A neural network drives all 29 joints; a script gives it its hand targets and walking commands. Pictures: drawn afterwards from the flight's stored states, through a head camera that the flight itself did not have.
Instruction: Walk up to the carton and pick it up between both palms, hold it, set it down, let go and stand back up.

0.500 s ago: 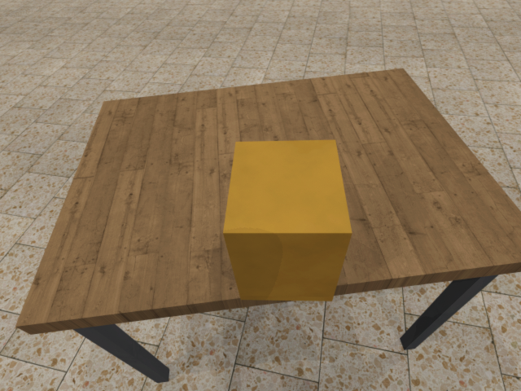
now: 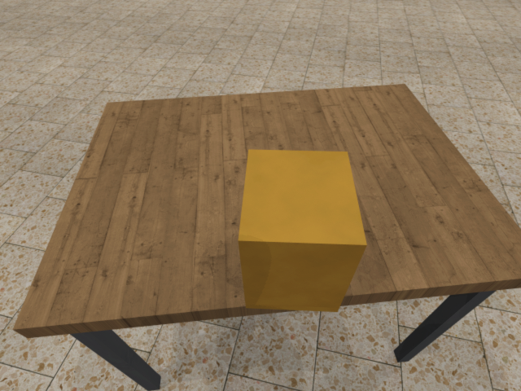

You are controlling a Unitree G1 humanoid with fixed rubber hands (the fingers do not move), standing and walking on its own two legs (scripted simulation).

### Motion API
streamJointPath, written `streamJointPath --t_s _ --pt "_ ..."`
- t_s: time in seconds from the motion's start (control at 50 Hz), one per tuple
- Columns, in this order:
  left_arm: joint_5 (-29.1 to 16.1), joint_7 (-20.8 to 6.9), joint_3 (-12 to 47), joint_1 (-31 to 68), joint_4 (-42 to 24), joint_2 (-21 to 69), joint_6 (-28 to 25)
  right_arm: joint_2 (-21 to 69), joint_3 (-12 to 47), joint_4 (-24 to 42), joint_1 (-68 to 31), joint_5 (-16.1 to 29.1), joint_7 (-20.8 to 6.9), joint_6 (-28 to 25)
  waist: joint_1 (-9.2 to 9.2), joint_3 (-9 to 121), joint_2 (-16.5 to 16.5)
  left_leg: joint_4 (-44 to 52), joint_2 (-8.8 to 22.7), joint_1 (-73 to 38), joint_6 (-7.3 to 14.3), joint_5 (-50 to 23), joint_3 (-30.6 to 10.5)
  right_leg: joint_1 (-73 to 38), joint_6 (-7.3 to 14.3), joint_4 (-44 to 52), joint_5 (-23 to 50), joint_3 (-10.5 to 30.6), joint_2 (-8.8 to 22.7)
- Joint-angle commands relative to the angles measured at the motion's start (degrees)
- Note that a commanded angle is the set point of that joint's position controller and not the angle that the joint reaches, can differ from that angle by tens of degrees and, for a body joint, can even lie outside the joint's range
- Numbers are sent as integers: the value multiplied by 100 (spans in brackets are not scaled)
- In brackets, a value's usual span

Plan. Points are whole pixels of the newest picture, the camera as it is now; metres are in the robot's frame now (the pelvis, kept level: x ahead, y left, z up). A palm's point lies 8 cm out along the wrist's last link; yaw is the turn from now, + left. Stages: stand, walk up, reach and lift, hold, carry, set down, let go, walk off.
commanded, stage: walk up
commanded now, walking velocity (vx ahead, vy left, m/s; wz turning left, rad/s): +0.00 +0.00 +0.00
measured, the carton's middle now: (294, 233) +0.36 -0.05 +0.03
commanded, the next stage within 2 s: none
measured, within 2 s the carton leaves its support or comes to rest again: neither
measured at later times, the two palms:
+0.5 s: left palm out of the picture -0.03 +0.21 -0.15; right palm out of the picture -0.03 -0.19 -0.15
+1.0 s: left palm out of the picture -0.03 +0.22 -0.15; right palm out of the picture -0.03 -0.18 -0.15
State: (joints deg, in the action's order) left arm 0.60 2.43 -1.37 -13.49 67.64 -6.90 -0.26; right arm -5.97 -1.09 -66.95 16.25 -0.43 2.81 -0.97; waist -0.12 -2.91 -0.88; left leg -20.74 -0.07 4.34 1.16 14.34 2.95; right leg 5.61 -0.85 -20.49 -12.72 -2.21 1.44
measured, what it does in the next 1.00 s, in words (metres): stands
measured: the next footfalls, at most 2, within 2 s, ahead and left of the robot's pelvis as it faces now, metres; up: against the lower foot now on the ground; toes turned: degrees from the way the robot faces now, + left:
none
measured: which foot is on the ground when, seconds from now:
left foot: down 0.00-1.00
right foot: down 0.00-1.00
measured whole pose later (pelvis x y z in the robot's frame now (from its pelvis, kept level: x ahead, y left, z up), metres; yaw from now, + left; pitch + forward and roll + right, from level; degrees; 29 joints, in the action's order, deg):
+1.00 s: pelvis +0.01 +0.02 +0.00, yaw +0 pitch -2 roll +0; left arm 0.3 2.6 0.0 -16.7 68.7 -6.0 -0.3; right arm -5.5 -0.3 -66.6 18.5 -0.4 2.4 -1.7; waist -0.1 -2.7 0.5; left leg -21.8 -1.9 5.0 2.8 15.4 3.2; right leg 6.5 -2.6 -22.2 -14.1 -1.9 3.3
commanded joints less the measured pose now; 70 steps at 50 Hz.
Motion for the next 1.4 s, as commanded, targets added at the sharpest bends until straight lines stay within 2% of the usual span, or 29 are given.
streamJointPath --t_s 0.0,0.02,0.08,0.2,0.48,0.74,1.22,1.26,1.3,1.34,1.38 --pt "-5 34 -56 -392 -9 -439 -24 -466 -76 17 499 -12 10 -48 -37 -211 128 429 612 268 123 -1337 -524 46 183 268 1165 446 487" --pt "-28 38 -38 -402 -15 -448 -22 -458 -66 -15 517 -6 10 -45 -39 -206 -16 477 601 317 146 -1295 -507 36 186 266 1175 440 487" --pt "14 36 -51 -368 -10 -514 -25 -448 -68 -48 574 -3 17 -45 -26 -240 46 443 607 319 107 -1355 -537 -8 198 275 1145 441 509" --pt "-21 25 3 -553 68 -364 -11 -386 -25 -8 580 -27 -16 -55 -7 -240 -72 447 587 290 100 -1287 -526 148 139 214 920 348 478" --pt "-20 24 59 -732 107 -319 -21 -414 -10 23 707 -11 -20 -76 10 -298 128 389 583 295 149 -1397 -555 260 88 150 935 318 487" --pt "-24 31 75 -830 105 -312 -21 -378 9 48 757 -4 -22 -97 -2 -284 41 369 567 298 167 -1551 -558 256 65 90 949 297 510" --pt "-30 37 95 -917 116 -276 -10 -390 20 95 857 4 -21 -118 5 -308 77 339 561 272 203 -1764 -588 285 7 29 918 245 529" --pt "-24 69 33 -818 130 -323 -23 -417 -11 44 832 -8 26 -109 -37 -220 -39 387 603 282 217 -1781 -552 127 82 67 1055 268 578" --pt "-21 73 31 -805 170 -270 -31 -379 -30 78 799 1 34 -113 -1 -226 -48 319 609 223 202 -1978 -519 161 98 76 1192 275 587" --pt "-6 68 16 -772 186 -239 -28 -419 -40 59 858 -9 37 -116 -4 -191 179 319 613 215 194 -2020 -519 106 73 77 1228 208 592" --pt "-37 74 40 -828 257 -164 -17 -406 -55 68 817 1 40 -106 -7 -242 245 338 601 243 210 -1776 -535 166 71 98 1100 257 578"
